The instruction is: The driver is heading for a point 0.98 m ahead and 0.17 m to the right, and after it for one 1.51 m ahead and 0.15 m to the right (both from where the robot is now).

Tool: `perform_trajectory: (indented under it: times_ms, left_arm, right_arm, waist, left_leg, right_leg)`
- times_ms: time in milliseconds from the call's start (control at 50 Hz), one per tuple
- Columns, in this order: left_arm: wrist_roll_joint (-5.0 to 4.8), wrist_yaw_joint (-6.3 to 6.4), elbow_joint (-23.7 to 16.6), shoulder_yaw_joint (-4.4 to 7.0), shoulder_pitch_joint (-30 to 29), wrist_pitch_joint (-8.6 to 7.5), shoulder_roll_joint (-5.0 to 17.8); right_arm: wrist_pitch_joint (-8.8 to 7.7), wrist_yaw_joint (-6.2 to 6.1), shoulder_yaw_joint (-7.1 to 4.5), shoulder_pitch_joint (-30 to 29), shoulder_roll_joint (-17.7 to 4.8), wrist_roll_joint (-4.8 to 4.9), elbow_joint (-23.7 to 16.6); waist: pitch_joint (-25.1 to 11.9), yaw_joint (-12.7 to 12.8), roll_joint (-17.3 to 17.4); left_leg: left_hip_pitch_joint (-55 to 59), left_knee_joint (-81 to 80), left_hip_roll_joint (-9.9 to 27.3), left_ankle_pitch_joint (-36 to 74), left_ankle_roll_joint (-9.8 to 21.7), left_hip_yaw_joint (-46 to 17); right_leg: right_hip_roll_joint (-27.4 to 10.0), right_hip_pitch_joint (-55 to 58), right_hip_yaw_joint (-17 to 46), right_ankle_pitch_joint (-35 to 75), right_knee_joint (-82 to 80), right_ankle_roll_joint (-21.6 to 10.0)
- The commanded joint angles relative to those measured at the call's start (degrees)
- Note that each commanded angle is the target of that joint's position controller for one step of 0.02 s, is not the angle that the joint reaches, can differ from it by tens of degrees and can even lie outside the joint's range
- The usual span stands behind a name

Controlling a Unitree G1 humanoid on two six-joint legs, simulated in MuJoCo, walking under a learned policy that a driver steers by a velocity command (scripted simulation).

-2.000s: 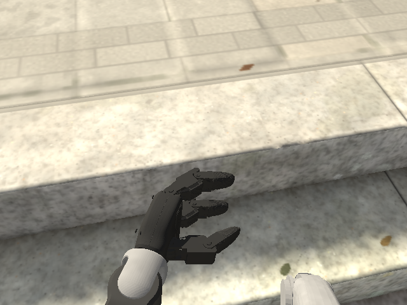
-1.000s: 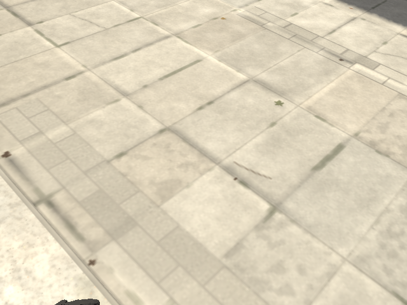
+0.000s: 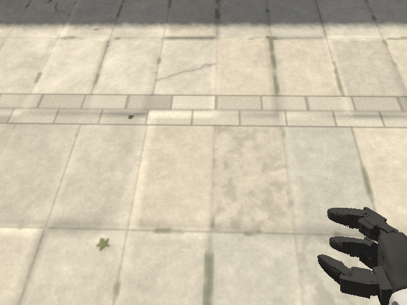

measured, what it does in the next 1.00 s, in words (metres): walks ahead, turning right: left foot, then right foot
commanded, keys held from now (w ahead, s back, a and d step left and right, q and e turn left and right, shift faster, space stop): w+e+shift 0.40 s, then w+shift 0.28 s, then w+q+shift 0.32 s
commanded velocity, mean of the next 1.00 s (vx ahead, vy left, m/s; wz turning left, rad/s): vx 1.00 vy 0.00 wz -0.46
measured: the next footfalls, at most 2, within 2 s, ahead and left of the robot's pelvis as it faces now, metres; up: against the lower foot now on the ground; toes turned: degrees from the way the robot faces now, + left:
left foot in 0.12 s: +0.33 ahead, +0.18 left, +0.00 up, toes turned -15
right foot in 0.60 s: +0.62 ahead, -0.23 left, +0.00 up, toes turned -34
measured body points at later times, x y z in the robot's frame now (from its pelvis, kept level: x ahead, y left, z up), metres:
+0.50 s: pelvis +0.41 +0.00 -0.02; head +0.42 -0.03 +0.43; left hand +0.75 +0.06 -0.05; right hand +0.24 -0.22 -0.16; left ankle +0.30 +0.19 -0.73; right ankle +0.54 -0.21 -0.67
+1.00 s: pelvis +0.81 -0.26 -0.02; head +0.83 -0.27 +0.43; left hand +0.92 -0.02 -0.15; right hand +0.92 -0.56 -0.10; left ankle +1.10 -0.26 -0.68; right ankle +0.59 -0.21 -0.73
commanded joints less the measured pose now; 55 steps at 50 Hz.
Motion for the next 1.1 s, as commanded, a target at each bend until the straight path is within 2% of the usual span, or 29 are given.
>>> perform_trajectory:
  times_ms: [20, 80, 100, 120, 140, 160, 180, 220, 260, 300, 380, 460, 520, 560, 580, 600, 620, 640, 660, 700, 740, 760, 840, 940, 980, 1020, 1060, 1080, 1100]
  left_arm:
    - [-1.5, 1.0, -5.3, 3.45, -5.7, -1.16, 10.7]
    - [-1.21, 1.11, -4.3, 3.86, -5.1, -0.86, 9.3]
    - [-0.41, 0.66, -4.9, 3.82, -6.7, -0.58, 9.5]
    - [1.41, -0.2, -7.3, 2.66, -10.7, -0.58, 7.3]
    - [0.23, -0.7, -9.0, 0.25, 0.4, -0.8, -1.6]
    - [-3.67, -0.22, -9.8, -0.23, 1.4, -0.83, 3.1]
    - [-3.07, 0.3, -9.5, 0.78, -5.4, -0.23, 7.3]
    - [0.58, -0.13, -12.3, 1.26, -16.4, 0.07, 8.3]
    - [-0.46, -1.06, -13.3, 1.38, -16.3, 0.99, 6.6]
    - [-1.42, -1.39, -13.9, 0.91, -16.4, 2.2, 4.9]
    - [-0.46, -2.05, -15.3, 0.58, -20.2, 2.41, 5.9]
    - [-0.22, -3.36, -17.2, -0.13, -29.7, 1.26, 5.1]
    - [-0.39, -4.26, -18.1, 0.56, -32.3, 0.09, 6.6]
    - [-0.34, -3.94, -17.7, 2.51, -26.5, 0.48, 9.9]
    - [-0.55, -3.36, -14.7, 4.48, -14.3, 0.99, 13.3]
    - [-0.73, -2.4, -9.9, 6.32, 1.6, 1.52, 16.4]
    - [0.26, -2.16, -7.9, 5.79, -0.2, 0.84, 20.1]
    - [0.99, -2.28, -8.7, 4.69, 2.1, -0.12, 16.2]
    - [1.33, -2.31, -7.3, 4.14, 2.1, -0.91, 13.0]
    - [1.77, -2.57, -6.1, 2.86, -5.7, -2.36, 10.0]
    - [3.4, -2.9, -5.5, 1.14, -10.1, -3.25, 4.4]
    - [2.64, -2.93, -4.7, 0.91, -10.4, -3.62, 3.5]
    - [2.53, -1.62, -2.1, 1.46, -9.1, -4.58, 6.4]
    - [2.28, 0.79, 1.0, 1.05, -3.5, -5.23, 8.8]
    - [2.63, 1.59, 1.7, 1.41, -1.9, -4.61, 11.6]
    - [3.48, 3.03, 1.1, 2.35, -3.5, -2.85, 15.0]
    - [4.21, 3.47, -1.8, 3.29, -13.1, -1.7, 17.5]
    - [3.22, 2.29, -3.7, 2.44, -19.7, -2.7, 13.8]
    - [2.25, 0.35, -7.4, -1.23, -9.5, -4.98, 0.6]
  right_arm:
    - [-0.22, 0.18, -2.51, -5.0, -5.0, 2.51, -4.3]
    - [-0.81, 0.51, -5.2, -1.2, -9.7, 3.95, -3.2]
    - [-1.09, 0.53, -6.62, 7.7, -11.6, 3.89, -1.3]
    - [-0.78, 0.18, -7.19, 23.0, -13.2, 3.45, 1.2]
    - [-0.65, 0.55, -7.47, 29.4, -17.9, 0.64, 2.4]
    - [-0.9, 1.67, -7.23, 27.9, -16.1, 0.37, 2.6]
    - [0.01, 1.03, -6.31, 23.1, -9.8, 0.81, 1.5]
    - [1.34, 0.69, -5.5, 21.2, -8.3, 0.12, 4.2]
    - [1.1, 0.95, -4.55, 18.7, -5.8, -0.24, 7.0]
    - [1.09, 1.42, -3.86, 18.4, -3.9, 0.94, 9.9]
    - [1.17, 0.68, -4.41, 17.0, -7.7, -0.1, 12.3]
    - [1.05, 0.22, -4.43, 24.0, -10.6, -0.06, 15.8]
    - [1.65, 0.32, -4.85, 26.7, -15.2, 0.65, 17.4]
    - [2.44, -0.15, -5.25, 27.2, -18.1, 0.75, 18.2]
    - [2.88, -0.3, -5.22, 25.3, -18.5, 0.75, 18.0]
    - [2.93, -0.72, -5.0, 21.2, -18.1, 1.25, 16.7]
    - [1.86, 0.15, -2.12, 28.6, -5.9, 0.06, 14.2]
    - [-1.01, 0.7, -1.33, 29.4, -7.7, 2.77, 13.4]
    - [-1.82, 0.47, -2.57, 20.1, -10.9, 4.75, 11.6]
    - [-1.76, 0.09, -1.61, 14.9, -7.4, 4.05, 10.0]
    - [0.98, 1.08, -1.97, 20.4, -6.4, 4.02, 11.7]
    - [2.21, 1.24, -2.0, 21.1, -5.8, 3.96, 12.1]
    - [4.02, 1.28, -1.31, 12.5, -4.8, 2.86, 9.1]
    - [2.38, 3.97, -0.91, 2.0, -4.0, 2.75, 6.3]
    - [1.89, 5.18, -1.76, 0.7, -6.0, 3.15, 5.2]
    - [2.56, 5.68, -3.35, 6.5, -9.4, 3.81, 5.2]
    - [4.89, 4.59, -6.59, 33.8, -16.0, 3.89, 11.7]
    - [6.2, 3.31, -6.69, 43.6, -16.8, 3.44, 15.4]
    - [5.02, 3.7, -5.41, 37.5, -15.9, 0.66, 14.6]
  waist:
    - [0.5, -1.8, -4.9]
    - [-2.3, -4.5, -7.7]
    - [-8.0, -9.7, -8.2]
    - [-17.8, -17.2, -8.1]
    - [-29.0, -11.0, 16.9]
    - [-27.6, -10.9, 28.4]
    - [-16.1, -12.8, 18.7]
    - [-4.5, -12.3, 0.7]
    - [-0.5, -8.3, 2.8]
    - [1.4, -6.4, 4.0]
    - [5.1, -4.9, 2.3]
    - [8.0, -8.6, -1.9]
    - [7.0, -7.0, 1.7]
    - [1.6, -1.1, 8.0]
    - [-4.3, 5.8, 9.3]
    - [-9.3, 13.8, 7.2]
    - [-13.1, 1.3, -14.3]
    - [-27.8, 2.6, -14.8]
    - [-18.6, 4.9, -8.8]
    - [-4.7, -1.1, 2.5]
    - [-1.8, -6.3, -0.7]
    - [-0.4, -7.1, -1.0]
    - [6.1, -5.9, -1.4]
    - [6.3, -2.0, -0.2]
    - [4.2, -2.5, -3.3]
    - [-0.5, -7.6, -9.1]
    - [-10.2, -22.1, -11.6]
    - [-9.4, -26.5, 0.6]
    - [-12.5, -12.0, 23.9]
  left_leg:
    - [25.6, -14.2, -6.0, 9.3, -1.9, 5.0]
    - [27.5, -20.1, -6.6, 2.1, 0.4, 3.4]
    - [36.3, -19.0, -6.0, -1.2, 2.1, 4.2]
    - [56.3, -11.9, 0.3, -8.0, 4.7, 0.3]
    - [77.1, -19.9, 16.2, -26.7, 13.3, -30.6]
    - [76.1, -30.8, 22.3, -51.9, 17.7, -52.0]
    - [67.9, -32.3, 18.4, -51.4, 15.4, -43.2]
    - [50.7, -30.9, 12.8, -24.5, 11.7, -22.3]
    - [41.3, -32.0, 10.1, -14.9, 10.5, -11.4]
    - [38.7, -33.3, 9.7, -10.1, 9.7, -4.8]
    - [35.3, -36.8, 8.9, -0.2, 9.2, 7.6]
    - [38.8, -40.2, 8.2, 6.1, 8.1, 14.6]
    - [44.9, -37.4, 9.4, 39.1, 8.6, 18.8]
    - [50.7, -24.8, 12.1, 66.5, 9.8, 18.9]
    - [47.4, -12.4, 12.0, 71.4, 9.7, 18.7]
    - [34.3, 7.5, 8.5, 60.4, 8.0, 19.2]
    - [8.2, 32.3, -3.2, -23.1, 6.1, 16.0]
    - [2.2, 41.1, -5.6, -27.2, 8.1, 1.8]
    - [-1.8, 41.0, -3.5, -22.0, 8.6, 1.2]
    - [-0.6, 33.6, 1.2, -15.8, 8.7, 1.9]
    - [4.8, 31.0, 4.3, -11.7, 8.4, 1.0]
    - [4.6, 29.7, 5.0, -11.4, 8.0, 0.7]
    - [-0.9, 18.1, 4.0, 0.4, 5.8, 2.0]
    - [6.7, -4.4, -1.7, 20.6, 7.5, 12.0]
    - [9.4, -9.3, -6.2, 18.2, 9.3, 16.4]
    - [14.9, -8.5, -10.7, 8.9, 10.9, 20.4]
    - [41.1, -7.0, -9.0, 3.3, 15.3, 14.4]
    - [53.5, -11.5, -5.2, 6.5, 17.2, 7.2]
    - [69.4, -9.3, 1.9, -2.9, 26.5, -16.6]
  right_leg:
    - [-8.0, -20.3, 12.3, 2.5, -9.9, -5.9]
    - [-9.9, -6.2, 16.1, 13.7, 1.4, -3.6]
    - [-8.5, -4.5, 13.9, 24.0, 12.0, -1.6]
    - [-7.8, -14.0, 10.8, 24.1, 29.8, 0.6]
    - [-1.7, -32.2, 6.4, -13.5, 51.9, 2.9]
    - [-7.0, -43.8, 2.9, -10.1, 61.8, 2.9]
    - [-9.9, -47.9, 0.1, -3.5, 64.7, 3.3]
    - [-13.5, -43.9, -2.9, 1.6, 60.9, 3.3]
    - [-16.7, -39.8, -2.4, 2.2, 57.1, 3.3]
    - [-18.3, -41.6, -2.9, 1.4, 55.6, 3.1]
    - [-18.8, -43.9, -4.3, 12.3, 48.3, 5.0]
    - [-16.3, -39.8, -9.7, 21.3, 30.7, 2.9]
    - [-9.8, -29.2, -16.9, 16.3, 20.5, -0.1]
    - [-5.6, -20.5, -19.0, 7.6, 18.8, -2.4]
    - [-4.6, -5.9, -18.2, 8.5, 14.8, -4.4]
    - [-7.5, 15.8, -12.7, 16.3, 7.4, -6.5]
    - [-19.7, 36.1, 12.5, 7.8, 9.5, -10.5]
    - [-27.4, 40.2, 37.3, -12.6, -3.5, -15.9]
    - [-26.4, 33.0, 34.7, -10.2, -9.1, -12.9]
    - [-24.2, 12.4, 21.4, -1.0, -10.9, -10.2]
    - [-21.9, 0.5, 11.5, 3.6, -12.4, -7.8]
    - [-21.3, -2.7, 7.7, 6.0, -13.3, -6.9]
    - [-18.0, -9.2, -8.3, 21.8, -17.8, -1.0]
    - [-16.0, -3.0, -18.4, 34.4, -20.4, 6.3]
    - [-17.2, 6.5, -19.6, 55.8, -15.7, 8.8]
    - [-19.8, 14.0, -20.2, 83.0, -4.1, 10.3]
    - [-21.0, 5.4, -18.7, 95.0, 26.2, 10.2]
    - [-10.9, -9.0, -19.4, 44.1, 55.7, 9.9]
    - [-3.3, -38.5, -7.5, -15.8, 78.0, 11.5]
